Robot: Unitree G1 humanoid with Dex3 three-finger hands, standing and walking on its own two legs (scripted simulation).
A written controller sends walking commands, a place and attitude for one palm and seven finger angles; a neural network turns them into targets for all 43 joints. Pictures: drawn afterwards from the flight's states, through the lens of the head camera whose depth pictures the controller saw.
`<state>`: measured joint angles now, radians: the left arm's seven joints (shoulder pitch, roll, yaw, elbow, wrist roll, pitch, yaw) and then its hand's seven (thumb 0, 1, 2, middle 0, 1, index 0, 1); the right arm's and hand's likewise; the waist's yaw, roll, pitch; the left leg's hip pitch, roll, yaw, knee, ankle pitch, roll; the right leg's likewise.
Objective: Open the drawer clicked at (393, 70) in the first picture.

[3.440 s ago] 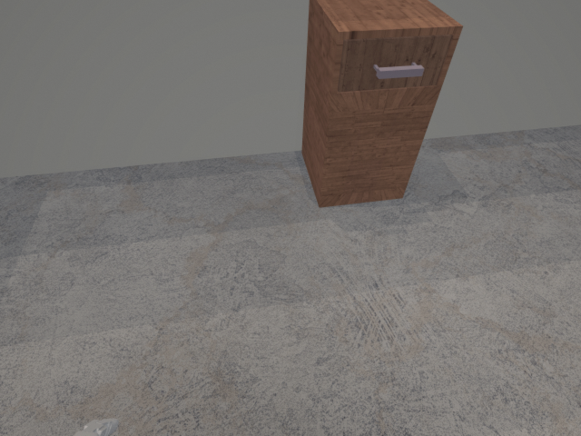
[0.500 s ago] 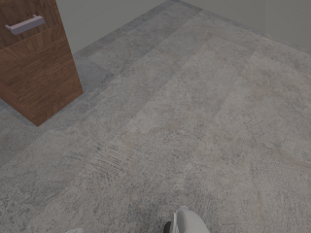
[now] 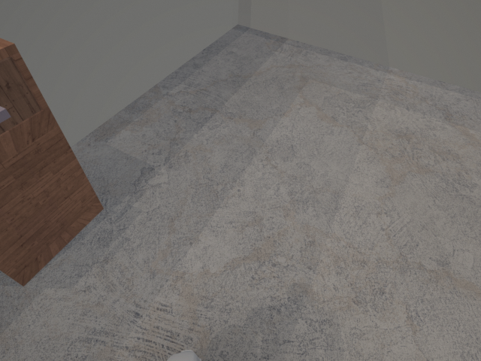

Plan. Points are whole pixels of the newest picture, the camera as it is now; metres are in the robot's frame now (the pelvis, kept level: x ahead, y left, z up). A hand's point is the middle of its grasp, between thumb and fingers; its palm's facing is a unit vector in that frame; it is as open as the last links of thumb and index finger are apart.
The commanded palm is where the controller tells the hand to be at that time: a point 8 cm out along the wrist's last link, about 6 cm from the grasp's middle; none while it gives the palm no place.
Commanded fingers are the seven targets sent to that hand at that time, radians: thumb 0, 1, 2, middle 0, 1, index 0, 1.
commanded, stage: walk to a spot facing it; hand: left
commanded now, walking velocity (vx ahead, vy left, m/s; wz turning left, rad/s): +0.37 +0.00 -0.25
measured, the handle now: out of the picture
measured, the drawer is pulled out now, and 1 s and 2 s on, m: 0.00 0.00 0.00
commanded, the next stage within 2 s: turn to face it in 0.86 s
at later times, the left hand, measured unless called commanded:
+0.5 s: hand (191, 258) +0.35 +0.14 -0.17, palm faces -0.22 -0.96 -0.18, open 7.3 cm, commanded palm none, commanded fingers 0.00 0.90 0.90 -0.20 -0.30 -0.20 -0.30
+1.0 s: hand (217, 236) +0.42 +0.09 -0.17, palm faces -0.09 -0.99 -0.12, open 7.3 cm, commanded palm none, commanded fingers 0.00 0.90 0.90 -0.20 -0.30 -0.20 -0.30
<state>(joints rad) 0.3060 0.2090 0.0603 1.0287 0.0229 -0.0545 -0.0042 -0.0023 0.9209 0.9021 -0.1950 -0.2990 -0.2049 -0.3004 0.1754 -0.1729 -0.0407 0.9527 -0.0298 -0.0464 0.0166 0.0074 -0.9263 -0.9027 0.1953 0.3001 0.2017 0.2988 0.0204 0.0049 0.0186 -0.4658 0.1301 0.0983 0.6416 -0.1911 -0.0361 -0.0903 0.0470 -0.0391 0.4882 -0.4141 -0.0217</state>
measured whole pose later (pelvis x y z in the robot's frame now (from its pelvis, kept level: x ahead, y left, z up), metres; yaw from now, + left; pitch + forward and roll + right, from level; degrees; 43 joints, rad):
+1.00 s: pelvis +0.44 -0.07 +0.01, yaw -11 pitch -1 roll -2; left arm 0.39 0.11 0.03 1.13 0.03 -0.08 0.01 0.00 0.92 0.90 -0.20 -0.30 -0.20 -0.30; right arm 0.15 -0.18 -0.05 1.03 -0.02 -0.01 0.02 0.01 -0.92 -0.90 0.19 0.30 0.20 0.30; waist 0.03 0.01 0.04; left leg -0.52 0.13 0.10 0.73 -0.16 -0.02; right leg -0.01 0.03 -0.19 0.35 -0.33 -0.04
